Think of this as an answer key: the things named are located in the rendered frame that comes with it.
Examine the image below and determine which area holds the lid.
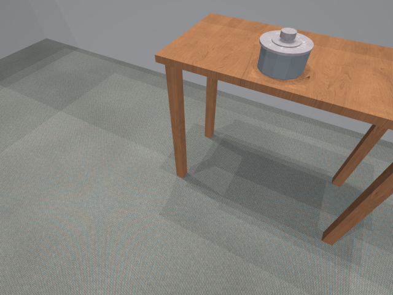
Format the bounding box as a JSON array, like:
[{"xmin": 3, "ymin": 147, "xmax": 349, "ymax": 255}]
[{"xmin": 259, "ymin": 30, "xmax": 314, "ymax": 56}]

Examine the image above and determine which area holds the pot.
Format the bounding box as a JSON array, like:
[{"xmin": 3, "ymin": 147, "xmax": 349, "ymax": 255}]
[{"xmin": 257, "ymin": 46, "xmax": 311, "ymax": 80}]

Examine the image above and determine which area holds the table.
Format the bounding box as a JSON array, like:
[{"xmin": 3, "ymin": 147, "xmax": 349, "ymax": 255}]
[{"xmin": 155, "ymin": 13, "xmax": 393, "ymax": 245}]

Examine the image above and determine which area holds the knob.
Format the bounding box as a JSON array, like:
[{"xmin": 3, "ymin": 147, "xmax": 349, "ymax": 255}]
[{"xmin": 280, "ymin": 28, "xmax": 297, "ymax": 40}]

